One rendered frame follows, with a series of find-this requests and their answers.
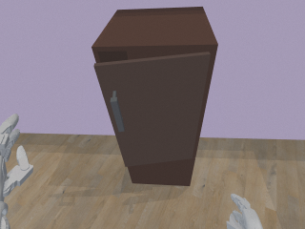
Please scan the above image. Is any left robot hand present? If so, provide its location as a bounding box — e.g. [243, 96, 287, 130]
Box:
[0, 114, 33, 202]

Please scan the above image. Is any handle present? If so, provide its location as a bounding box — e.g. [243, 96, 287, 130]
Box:
[110, 91, 125, 132]

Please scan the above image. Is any right robot hand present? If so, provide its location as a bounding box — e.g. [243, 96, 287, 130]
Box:
[226, 194, 263, 229]

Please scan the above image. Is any left robot forearm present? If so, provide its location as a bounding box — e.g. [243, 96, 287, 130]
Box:
[0, 201, 10, 229]

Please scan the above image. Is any cupboard door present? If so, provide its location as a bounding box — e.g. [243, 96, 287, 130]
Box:
[93, 52, 211, 167]

